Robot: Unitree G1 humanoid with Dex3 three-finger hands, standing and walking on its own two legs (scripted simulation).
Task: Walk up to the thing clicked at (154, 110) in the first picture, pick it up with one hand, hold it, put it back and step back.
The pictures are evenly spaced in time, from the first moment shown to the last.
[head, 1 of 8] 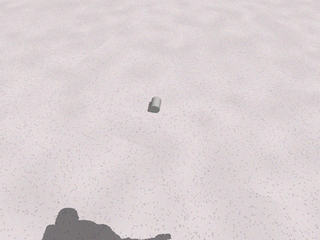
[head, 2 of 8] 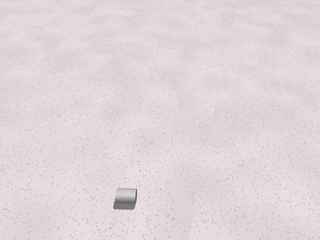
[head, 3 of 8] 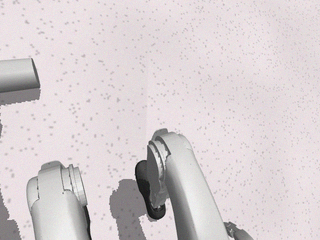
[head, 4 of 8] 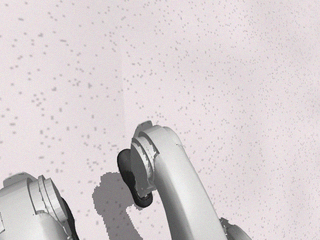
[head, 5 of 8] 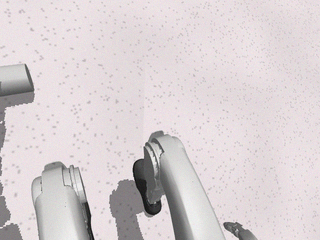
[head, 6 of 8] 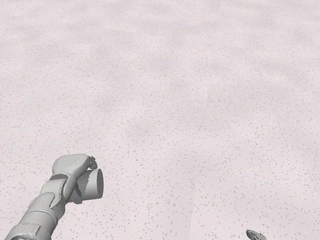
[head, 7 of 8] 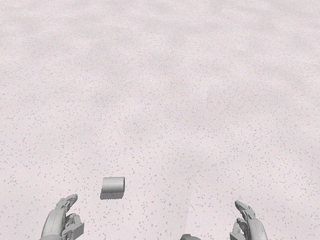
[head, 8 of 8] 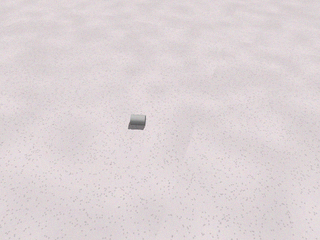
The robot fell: no
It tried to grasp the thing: yes
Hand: left
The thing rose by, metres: 0.65
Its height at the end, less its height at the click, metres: +0.00
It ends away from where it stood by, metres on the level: 0.04
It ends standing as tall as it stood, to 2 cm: yes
